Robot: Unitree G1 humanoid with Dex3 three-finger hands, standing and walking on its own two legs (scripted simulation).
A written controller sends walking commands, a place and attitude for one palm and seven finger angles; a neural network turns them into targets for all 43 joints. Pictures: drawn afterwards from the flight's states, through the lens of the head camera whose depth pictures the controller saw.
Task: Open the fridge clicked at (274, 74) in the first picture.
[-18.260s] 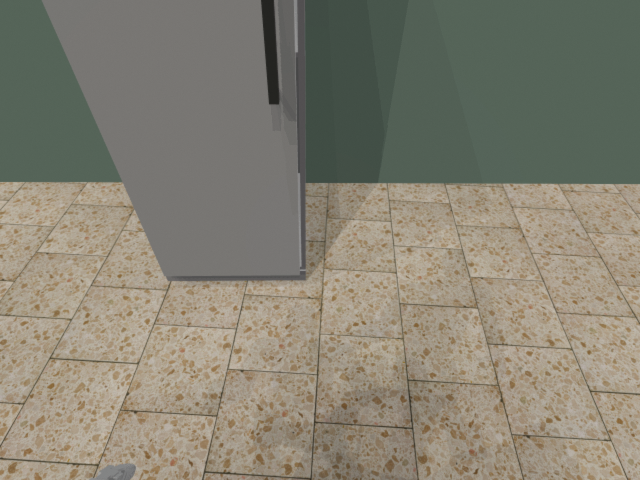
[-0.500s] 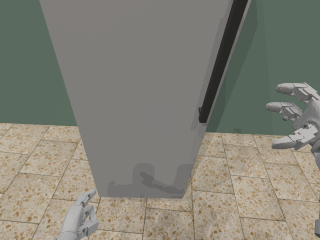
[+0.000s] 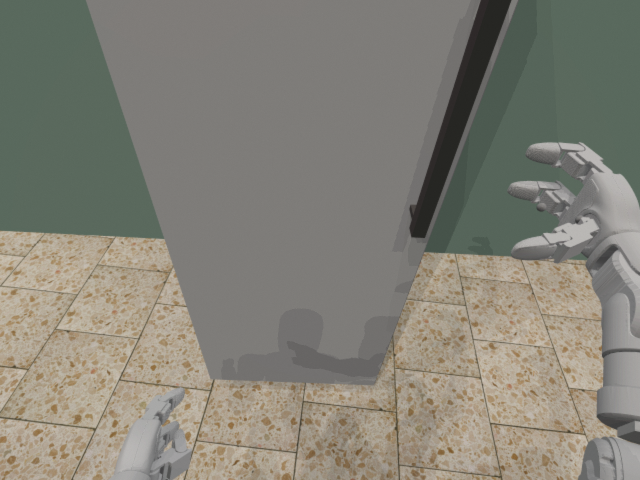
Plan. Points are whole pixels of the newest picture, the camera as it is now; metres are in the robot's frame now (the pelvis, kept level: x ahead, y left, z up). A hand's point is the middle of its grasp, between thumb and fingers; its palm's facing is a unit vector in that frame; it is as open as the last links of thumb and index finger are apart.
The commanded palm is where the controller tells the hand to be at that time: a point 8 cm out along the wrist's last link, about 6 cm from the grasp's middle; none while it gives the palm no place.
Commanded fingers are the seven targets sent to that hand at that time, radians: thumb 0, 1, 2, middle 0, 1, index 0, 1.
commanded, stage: move the hooked fingers beside the handle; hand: right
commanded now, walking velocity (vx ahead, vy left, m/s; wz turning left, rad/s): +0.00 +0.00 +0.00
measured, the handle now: (447, 121) +0.52 -0.13 +0.23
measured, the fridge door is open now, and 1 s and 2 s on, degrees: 0 0 0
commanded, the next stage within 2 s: none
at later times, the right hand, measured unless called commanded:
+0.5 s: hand (514, 169) +0.43 -0.20 +0.21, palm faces +0.01 +1.00 -0.01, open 14.0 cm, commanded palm +0.41 -0.25 +0.20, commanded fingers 0.00 0.50 -0.30 0.30 1.20 0.30 1.20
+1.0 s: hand (508, 169) +0.45 -0.20 +0.20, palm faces +0.01 +1.00 +0.00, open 14.0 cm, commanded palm +0.42 -0.24 +0.20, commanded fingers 0.00 0.50 -0.30 0.30 1.20 0.30 1.20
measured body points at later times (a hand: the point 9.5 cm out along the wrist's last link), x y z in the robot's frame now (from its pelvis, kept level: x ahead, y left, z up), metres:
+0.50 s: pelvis +0.00 +0.00 +0.00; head +0.00 +0.00 +0.45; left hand +0.13 +0.25 -0.10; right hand +0.43 -0.26 +0.22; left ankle -0.01 +0.10 -0.74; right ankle +0.00 -0.10 -0.74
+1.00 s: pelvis +0.01 -0.01 +0.00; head +0.01 +0.00 +0.45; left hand +0.08 +0.26 -0.11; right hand +0.44 -0.26 +0.21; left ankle -0.01 +0.10 -0.74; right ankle +0.00 -0.10 -0.74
